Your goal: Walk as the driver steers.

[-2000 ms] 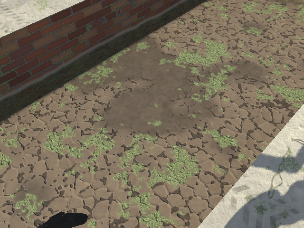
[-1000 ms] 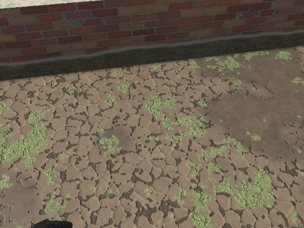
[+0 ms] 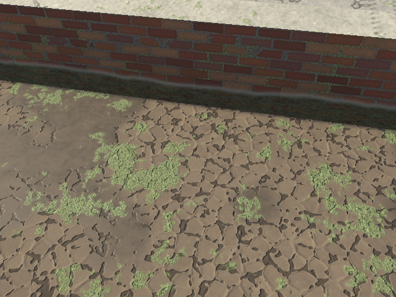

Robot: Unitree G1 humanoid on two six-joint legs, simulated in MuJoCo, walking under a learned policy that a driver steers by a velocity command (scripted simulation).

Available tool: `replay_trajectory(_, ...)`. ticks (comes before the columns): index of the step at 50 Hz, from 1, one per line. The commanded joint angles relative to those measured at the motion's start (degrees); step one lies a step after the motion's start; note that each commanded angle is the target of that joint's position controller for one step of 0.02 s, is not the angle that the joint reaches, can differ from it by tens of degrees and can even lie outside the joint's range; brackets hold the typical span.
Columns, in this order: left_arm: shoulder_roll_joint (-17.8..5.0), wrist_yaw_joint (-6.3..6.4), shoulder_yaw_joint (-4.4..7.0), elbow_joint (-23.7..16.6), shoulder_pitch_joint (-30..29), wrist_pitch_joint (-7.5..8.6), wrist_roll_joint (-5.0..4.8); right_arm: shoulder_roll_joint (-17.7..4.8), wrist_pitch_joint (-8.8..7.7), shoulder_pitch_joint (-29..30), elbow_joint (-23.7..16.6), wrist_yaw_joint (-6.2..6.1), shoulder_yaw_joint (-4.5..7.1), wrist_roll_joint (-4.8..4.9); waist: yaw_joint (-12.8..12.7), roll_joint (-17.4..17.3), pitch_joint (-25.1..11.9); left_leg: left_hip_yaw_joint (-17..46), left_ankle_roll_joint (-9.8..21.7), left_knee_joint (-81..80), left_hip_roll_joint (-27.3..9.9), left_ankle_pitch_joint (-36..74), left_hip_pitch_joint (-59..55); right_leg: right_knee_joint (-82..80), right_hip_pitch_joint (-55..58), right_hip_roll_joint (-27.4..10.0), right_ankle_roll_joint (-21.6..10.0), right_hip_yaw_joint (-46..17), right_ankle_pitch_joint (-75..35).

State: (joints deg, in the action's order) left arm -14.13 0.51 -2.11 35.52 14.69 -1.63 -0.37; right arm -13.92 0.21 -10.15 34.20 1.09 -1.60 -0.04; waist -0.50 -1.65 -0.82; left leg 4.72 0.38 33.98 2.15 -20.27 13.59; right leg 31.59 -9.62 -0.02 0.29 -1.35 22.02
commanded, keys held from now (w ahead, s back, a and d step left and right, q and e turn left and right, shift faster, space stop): w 1.00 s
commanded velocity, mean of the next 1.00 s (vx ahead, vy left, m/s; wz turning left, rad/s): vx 0.48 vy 0.00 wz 0.01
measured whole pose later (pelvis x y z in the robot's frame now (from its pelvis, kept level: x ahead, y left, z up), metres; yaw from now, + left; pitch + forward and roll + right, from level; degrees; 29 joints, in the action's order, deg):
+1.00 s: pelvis +0.03 -0.02 +0.01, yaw -1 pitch +0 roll +0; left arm -15.8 0.4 -6.2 30.9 8.1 -3.6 3.1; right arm -16.4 0.0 -6.2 28.0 0.9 -6.2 -2.1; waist -1.2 -0.5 -0.9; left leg 4.5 -1.1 27.5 0.5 -19.5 8.1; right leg 25.9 -4.9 1.8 -0.6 -4.8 20.9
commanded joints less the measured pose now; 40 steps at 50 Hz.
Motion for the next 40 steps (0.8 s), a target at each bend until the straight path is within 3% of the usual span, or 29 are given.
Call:
replay_trajectory(1, -8.2, 0.48, 2.0, -6.3, -3.8, -0.88, 1.06, -4.1, -2.25, 4.6, -7.0, 0.9, 0.35, -0.53, -0.4, 5.7, -1.6, 0.4, 1.4, -2.0, -1.5, 15.0, 3.9, -4.4, 5.5, -5.7, -7.2, -8.8, -23.5)
replay_trajectory(4, -7.1, 0.28, 1.22, -7.4, -3.8, -0.7, 1.45, -5.8, -2.16, 5.5, -7.5, 1.65, 0.43, -0.45, -1.1, 0.1, -3.6, 2.6, 2.9, -2.5, -2.2, 26.0, -1.0, -0.1, 4.3, -2.2, -4.7, -4.6, -26.9)
replay_trajectory(6, -7.0, -0.19, 0.73, -8.5, -5.2, -0.29, 1.96, -6.6, -1.77, 6.7, -8.6, 1.76, 0.27, -0.44, -1.0, -0.8, -4.6, 3.6, 3.5, -1.7, -3.0, 32.6, -3.9, 1.2, 2.8, -1.7, -3.5, -3.8, -29.8)
replay_trajectory(7, -6.8, 0.04, 0.24, -8.6, -5.2, -0.41, 3.14, -7.0, -1.2, 6.3, -8.5, 1.06, 0.04, -1.26, -0.7, -0.5, -6.4, 4.1, 3.4, -1.5, -3.6, 38.3, -6.9, 1.3, 3.0, -1.6, -3.1, -3.6, -33.0)
replay_trajectory(9, -7.0, -0.16, -0.08, -8.6, -5.6, -0.37, 3.31, -7.2, -0.56, 6.8, -9.0, 0.39, -0.3, -1.57, -0.5, -0.4, -7.1, 4.1, 3.2, -1.1, -4.0, 41.6, -9.9, 1.1, 2.2, -1.4, -2.4, -3.6, -33.8)
replay_trajectory(13, -7.1, -0.53, -0.63, -9.6, -7.9, -0.3, 3.27, -7.6, -0.15, 8.8, -10.1, 0.06, -0.87, -1.73, -0.6, 0.0, -6.2, 4.2, 2.1, -2.4, -4.2, 39.7, -10.1, -0.7, 2.7, -1.5, -1.8, -4.4, -32.5)
replay_trajectory(24, -7.5, -0.34, -1.38, -11.1, -10.7, -0.75, 3.11, -8.1, -0.93, 11.7, -10.9, 0.41, -1.74, -1.95, -0.8, 1.8, -5.6, 4.3, 0.5, -5.8, -4.2, 29.8, -7.9, -4.1, 5.6, -2.6, -1.5, -6.6, -31.0)
replay_trajectory(40, -7.8, -0.09, -1.92, -10.6, -11.2, -0.96, 3.29, -8.2, -1.35, 10.6, -11.7, -0.06, -2.39, -2.11, -0.8, 1.8, -4.7, 3.6, -0.7, -7.8, -4.6, 22.6, -5.7, -6.5, 6.4, -3.0, -2.0, -8.3, -29.0)
Velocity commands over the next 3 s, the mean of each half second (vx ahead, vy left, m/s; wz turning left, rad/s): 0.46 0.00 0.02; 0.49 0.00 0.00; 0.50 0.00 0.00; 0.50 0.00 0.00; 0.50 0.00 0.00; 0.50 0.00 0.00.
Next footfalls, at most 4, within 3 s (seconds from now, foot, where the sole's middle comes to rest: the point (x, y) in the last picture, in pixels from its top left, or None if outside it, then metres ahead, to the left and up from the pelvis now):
none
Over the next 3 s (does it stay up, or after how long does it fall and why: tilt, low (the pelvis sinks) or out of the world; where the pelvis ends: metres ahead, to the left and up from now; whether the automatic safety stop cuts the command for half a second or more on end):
stays up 0.02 -0.02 0.01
